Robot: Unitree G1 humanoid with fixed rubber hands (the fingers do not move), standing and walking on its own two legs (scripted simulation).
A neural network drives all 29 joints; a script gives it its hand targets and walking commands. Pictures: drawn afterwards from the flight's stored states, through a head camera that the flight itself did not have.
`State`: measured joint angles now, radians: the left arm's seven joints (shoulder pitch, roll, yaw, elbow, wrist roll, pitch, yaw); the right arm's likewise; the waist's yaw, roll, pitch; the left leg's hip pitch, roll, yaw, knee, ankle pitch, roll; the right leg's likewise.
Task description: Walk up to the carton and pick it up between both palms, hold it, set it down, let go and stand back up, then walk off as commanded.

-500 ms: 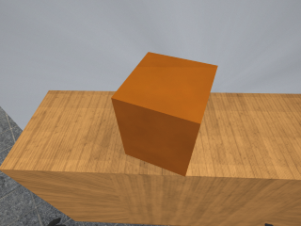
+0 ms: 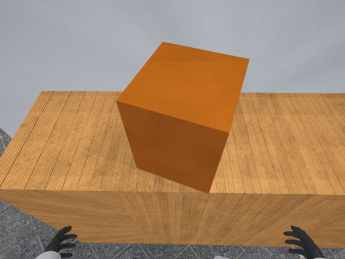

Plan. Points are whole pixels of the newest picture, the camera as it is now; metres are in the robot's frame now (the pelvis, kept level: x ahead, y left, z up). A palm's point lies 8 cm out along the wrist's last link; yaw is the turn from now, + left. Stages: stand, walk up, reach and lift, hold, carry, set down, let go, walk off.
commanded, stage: reach and lift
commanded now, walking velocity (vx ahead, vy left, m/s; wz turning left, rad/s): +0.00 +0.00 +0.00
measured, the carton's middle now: (186, 119) +0.41 -0.01 +0.09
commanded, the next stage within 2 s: none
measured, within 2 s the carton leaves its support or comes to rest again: neither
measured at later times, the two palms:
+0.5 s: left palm (50, 236) +0.19 +0.29 -0.03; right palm (299, 255) +0.15 -0.24 -0.05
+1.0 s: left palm (50, 222) +0.20 +0.28 +0.01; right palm (284, 240) +0.17 -0.19 +0.01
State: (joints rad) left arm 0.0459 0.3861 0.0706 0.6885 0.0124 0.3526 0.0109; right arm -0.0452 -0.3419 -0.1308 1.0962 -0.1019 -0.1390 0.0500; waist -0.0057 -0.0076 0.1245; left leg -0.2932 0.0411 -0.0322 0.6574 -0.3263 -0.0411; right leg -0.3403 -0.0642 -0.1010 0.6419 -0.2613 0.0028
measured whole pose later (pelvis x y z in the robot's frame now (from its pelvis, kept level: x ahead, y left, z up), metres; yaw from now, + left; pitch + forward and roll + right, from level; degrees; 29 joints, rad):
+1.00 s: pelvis +0.04 +0.02 +0.02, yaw -5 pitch -8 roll +0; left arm 0.39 0.36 0.10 -0.01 -0.11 0.34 -0.09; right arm 0.46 -0.11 0.01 -0.02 0.08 0.15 -0.14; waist 0.04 -0.01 0.16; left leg 0.05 0.04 0.08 0.32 -0.24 -0.02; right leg -0.03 -0.04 0.00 0.31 -0.14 0.04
